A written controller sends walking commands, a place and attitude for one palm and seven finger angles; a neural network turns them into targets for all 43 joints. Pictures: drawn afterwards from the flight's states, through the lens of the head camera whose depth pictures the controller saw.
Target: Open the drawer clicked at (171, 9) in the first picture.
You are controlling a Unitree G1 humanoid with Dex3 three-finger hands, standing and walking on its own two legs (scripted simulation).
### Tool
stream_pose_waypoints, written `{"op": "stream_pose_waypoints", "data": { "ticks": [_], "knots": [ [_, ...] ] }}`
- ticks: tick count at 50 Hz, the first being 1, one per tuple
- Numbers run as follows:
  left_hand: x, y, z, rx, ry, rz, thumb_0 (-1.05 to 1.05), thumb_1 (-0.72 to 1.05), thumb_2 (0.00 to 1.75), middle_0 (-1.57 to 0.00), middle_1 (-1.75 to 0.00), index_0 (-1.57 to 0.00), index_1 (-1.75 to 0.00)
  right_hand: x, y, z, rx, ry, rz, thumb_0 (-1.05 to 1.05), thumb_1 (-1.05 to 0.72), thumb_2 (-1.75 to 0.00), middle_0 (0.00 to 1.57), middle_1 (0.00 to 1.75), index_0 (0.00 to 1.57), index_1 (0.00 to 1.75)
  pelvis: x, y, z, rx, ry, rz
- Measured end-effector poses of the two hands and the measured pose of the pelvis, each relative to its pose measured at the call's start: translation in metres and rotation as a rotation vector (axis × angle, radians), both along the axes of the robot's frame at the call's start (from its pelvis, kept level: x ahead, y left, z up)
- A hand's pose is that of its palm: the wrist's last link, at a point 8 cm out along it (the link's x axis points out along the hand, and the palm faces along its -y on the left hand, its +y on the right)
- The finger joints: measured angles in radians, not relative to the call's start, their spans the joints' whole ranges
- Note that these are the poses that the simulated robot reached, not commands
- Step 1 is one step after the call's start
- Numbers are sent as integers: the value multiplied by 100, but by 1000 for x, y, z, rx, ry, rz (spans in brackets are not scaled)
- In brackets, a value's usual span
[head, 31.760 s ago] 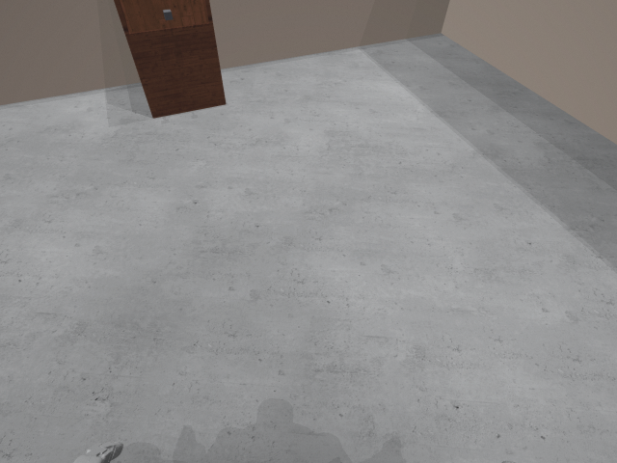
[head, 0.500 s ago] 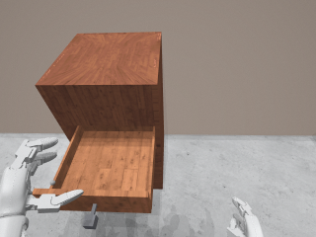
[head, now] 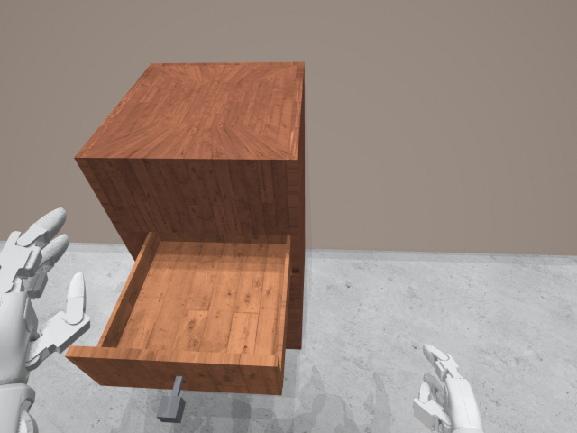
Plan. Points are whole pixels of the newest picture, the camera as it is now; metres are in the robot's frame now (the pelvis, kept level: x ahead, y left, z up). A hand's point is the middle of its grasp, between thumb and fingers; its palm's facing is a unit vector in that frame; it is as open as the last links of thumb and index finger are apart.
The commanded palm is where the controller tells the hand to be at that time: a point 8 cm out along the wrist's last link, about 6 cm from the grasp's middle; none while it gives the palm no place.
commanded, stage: draw the hand back to the body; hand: left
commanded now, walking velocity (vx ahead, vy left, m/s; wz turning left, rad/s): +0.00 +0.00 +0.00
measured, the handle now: (174, 398) +0.22 +0.26 -0.22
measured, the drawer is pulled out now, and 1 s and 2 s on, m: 0.30 0.30 0.30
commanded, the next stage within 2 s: step back with the hand held close in 0.10 s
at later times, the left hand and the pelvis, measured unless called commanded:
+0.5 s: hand (73, 335) +0.17 +0.25 +0.13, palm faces +0.32 -0.84 -0.44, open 7.4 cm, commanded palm +0.10 +0.30 +0.18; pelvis -0.01 +0.02 -0.01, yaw +3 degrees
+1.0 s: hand (33, 422) +0.09 +0.24 +0.15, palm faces +0.33 -0.86 -0.39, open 7.4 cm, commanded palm +0.02 +0.29 +0.18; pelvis -0.09 +0.00 -0.01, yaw +3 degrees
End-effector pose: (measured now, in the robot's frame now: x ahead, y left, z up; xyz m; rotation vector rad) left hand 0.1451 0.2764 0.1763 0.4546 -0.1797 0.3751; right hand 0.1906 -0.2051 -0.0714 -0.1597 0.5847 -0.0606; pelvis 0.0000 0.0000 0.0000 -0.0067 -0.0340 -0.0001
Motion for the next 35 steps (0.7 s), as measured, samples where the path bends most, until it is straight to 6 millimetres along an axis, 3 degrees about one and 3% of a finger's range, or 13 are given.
{"op": "stream_pose_waypoints", "data": {
  "ticks": [11,17,24,27,35],
  "knots": [
    [1,4,2,8,8,5,2,87,90,-22,-31,-21,-31,-2,3,-4,-3,26,-3,1,-91,-90,20,30,20,30,7,4,0,-3,7,3],
    [5,14,19,115,-60,9,2,88,90,-21,-30,-21,-30,-7,-4,-5,-46,74,-1,1,-90,-90,20,30,20,30,-1,6,-2,-15,45,35],
    [-4,15,-19,31,71,-42,2,89,90,-21,-30,-21,-30,-28,-20,-2,-101,135,-86,1,-91,-90,20,30,20,30,-11,14,-6,-21,88,51],
    [-15,19,-25,21,93,-57,2,89,90,-21,-30,-21,-30,-39,-20,3,-137,150,-98,1,-91,-90,20,30,20,30,-17,16,-7,-18,92,48],
    [-41,21,11,106,-84,-99,2,89,90,-22,-30,-22,-30,-53,-3,15,-140,82,-50,1,-91,-90,20,30,20,29,-39,16,-8,5,68,20]
  ]
}}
